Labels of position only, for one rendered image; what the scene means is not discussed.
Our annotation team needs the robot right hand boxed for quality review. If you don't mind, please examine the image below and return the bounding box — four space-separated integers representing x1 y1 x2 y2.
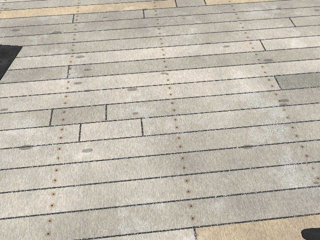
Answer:
301 228 320 240

